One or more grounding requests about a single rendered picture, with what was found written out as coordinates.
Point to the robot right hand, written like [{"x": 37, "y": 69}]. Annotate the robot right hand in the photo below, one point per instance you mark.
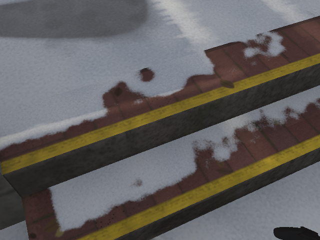
[{"x": 295, "y": 233}]

